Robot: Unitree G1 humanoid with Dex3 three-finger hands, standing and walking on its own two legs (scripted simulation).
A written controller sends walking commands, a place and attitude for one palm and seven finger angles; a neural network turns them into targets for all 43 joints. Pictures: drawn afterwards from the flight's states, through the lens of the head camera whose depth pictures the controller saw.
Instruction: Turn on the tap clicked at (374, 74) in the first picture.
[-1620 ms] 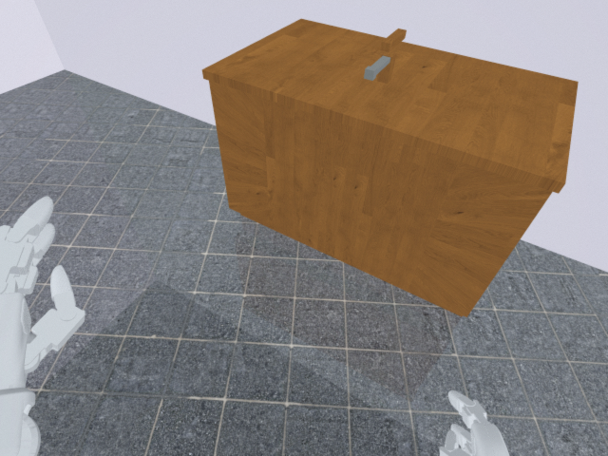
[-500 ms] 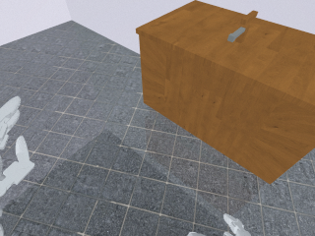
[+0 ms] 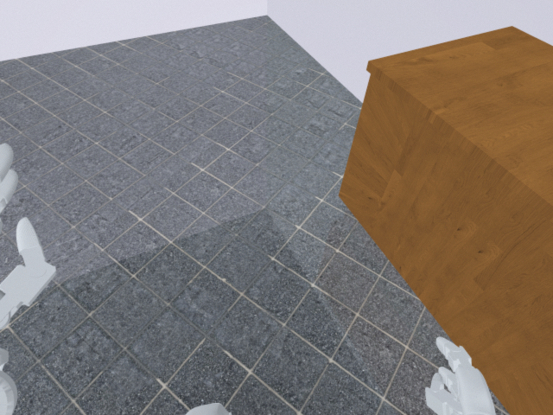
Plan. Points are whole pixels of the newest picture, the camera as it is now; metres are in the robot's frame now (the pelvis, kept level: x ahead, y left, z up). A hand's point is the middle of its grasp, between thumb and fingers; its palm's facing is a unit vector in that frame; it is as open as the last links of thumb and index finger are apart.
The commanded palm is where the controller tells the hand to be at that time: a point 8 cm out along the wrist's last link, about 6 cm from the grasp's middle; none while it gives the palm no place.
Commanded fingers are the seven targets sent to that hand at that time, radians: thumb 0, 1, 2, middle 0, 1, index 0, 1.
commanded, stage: walk to a spot facing it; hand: left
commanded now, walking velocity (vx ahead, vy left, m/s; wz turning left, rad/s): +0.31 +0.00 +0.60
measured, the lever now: out of the picture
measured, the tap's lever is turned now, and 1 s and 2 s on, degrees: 0 0 0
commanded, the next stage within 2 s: none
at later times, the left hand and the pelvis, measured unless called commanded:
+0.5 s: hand (86, 232) +0.26 +0.24 +0.17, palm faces +0.66 -0.63 -0.41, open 7.4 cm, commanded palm +0.19 +0.26 +0.19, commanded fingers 0.00 0.90 0.90 -0.20 -0.30 -0.20 -0.30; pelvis +0.12 -0.05 +0.00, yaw +18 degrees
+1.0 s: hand (54, 251) +0.22 +0.24 +0.19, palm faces +0.75 -0.43 -0.51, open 7.4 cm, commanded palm +0.17 +0.25 +0.19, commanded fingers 0.00 0.90 0.90 -0.20 -0.30 -0.20 -0.30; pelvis +0.19 -0.07 +0.00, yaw +33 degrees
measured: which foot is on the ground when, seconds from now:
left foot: up 0.00-0.00, down 0.02-0.34, up 0.36-0.66, down 0.68-1.00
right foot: down 0.00-0.02, up 0.04-0.34, down 0.36-0.70, up 0.72-0.98, down 1.00-1.00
